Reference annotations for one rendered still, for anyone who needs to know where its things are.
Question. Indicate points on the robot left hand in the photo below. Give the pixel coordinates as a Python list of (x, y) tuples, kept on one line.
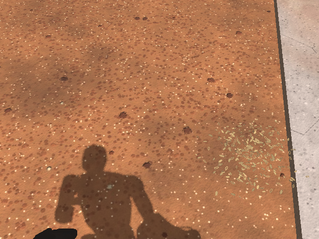
[(61, 233)]

